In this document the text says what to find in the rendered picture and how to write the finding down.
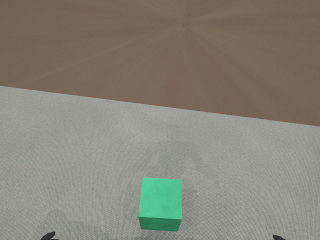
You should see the carton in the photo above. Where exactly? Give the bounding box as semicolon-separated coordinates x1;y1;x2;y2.
138;177;182;232

